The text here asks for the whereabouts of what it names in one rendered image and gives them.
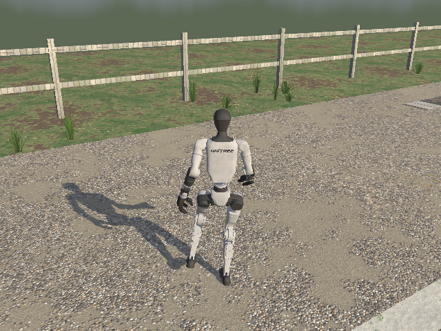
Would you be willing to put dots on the right robot upper arm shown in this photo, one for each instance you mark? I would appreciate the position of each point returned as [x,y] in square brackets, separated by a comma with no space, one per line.
[246,156]

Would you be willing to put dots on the robot right forearm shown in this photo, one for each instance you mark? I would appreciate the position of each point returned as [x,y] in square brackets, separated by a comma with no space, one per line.
[251,177]

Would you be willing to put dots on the robot left forearm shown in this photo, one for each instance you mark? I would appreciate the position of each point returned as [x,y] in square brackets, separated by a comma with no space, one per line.
[187,185]

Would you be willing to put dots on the right robot hand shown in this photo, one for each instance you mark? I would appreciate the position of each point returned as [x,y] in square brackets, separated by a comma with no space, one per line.
[243,178]

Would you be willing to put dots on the left robot hand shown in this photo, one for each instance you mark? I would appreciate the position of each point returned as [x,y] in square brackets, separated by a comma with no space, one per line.
[181,204]

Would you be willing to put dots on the left robot upper arm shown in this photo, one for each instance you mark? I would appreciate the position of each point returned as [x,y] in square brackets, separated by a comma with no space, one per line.
[199,146]

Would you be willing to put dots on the left robot foot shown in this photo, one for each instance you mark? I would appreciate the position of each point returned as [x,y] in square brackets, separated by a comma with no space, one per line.
[191,262]

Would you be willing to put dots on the robot torso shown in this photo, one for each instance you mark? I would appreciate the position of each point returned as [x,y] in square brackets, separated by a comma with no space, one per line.
[221,167]

